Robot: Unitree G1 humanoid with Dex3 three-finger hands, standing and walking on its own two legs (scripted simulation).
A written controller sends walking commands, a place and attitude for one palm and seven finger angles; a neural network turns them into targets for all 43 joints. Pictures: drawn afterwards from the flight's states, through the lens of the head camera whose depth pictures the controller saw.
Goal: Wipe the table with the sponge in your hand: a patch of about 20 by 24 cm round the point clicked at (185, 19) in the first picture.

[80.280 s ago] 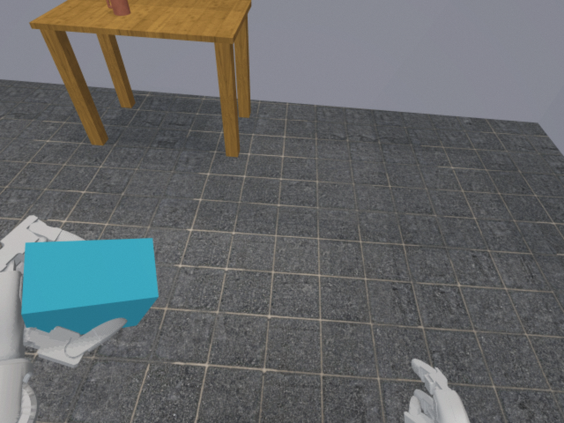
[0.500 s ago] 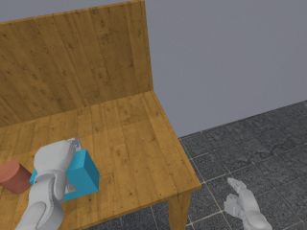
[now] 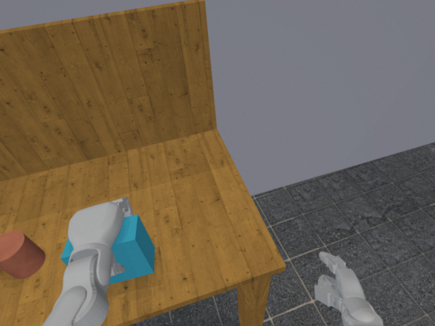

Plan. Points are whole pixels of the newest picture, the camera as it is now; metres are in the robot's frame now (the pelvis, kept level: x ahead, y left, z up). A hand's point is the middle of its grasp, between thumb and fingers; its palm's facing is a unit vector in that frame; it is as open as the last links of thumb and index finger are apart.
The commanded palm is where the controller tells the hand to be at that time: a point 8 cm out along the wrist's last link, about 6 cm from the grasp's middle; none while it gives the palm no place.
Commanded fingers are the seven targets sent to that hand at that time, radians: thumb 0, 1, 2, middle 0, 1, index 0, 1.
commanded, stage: move the sponge above the wiping area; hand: left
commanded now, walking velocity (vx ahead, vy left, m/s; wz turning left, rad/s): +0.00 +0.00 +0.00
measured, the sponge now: (116, 257) +0.23 +0.25 -0.01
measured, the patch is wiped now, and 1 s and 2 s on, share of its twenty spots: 0.00 0.00 0.00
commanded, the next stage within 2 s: lower the sponge onto the table in 1.14 s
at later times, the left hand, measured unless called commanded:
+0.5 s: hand (121, 246) +0.24 +0.23 +0.03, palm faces -0.04 -0.12 -0.99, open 10.6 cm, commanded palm +0.21 +0.23 +0.09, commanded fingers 0.00 0.10 1.30 -1.20 -1.60 -1.20 -1.60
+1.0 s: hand (118, 248) +0.23 +0.24 +0.02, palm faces -0.05 -0.13 -0.99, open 10.6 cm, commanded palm +0.21 +0.23 +0.09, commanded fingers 0.00 0.10 1.30 -1.20 -1.60 -1.20 -1.60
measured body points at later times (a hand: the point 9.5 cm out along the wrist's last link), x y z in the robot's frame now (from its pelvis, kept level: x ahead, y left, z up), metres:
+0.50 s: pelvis +0.00 -0.01 +0.00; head -0.02 -0.05 +0.45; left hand +0.23 +0.24 +0.08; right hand +0.24 -0.22 -0.08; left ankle +0.02 +0.10 -0.74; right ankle -0.01 -0.10 -0.74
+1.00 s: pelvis -0.01 -0.01 +0.00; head -0.03 -0.05 +0.45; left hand +0.23 +0.24 +0.08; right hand +0.23 -0.23 -0.09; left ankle +0.02 +0.10 -0.74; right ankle -0.01 -0.10 -0.74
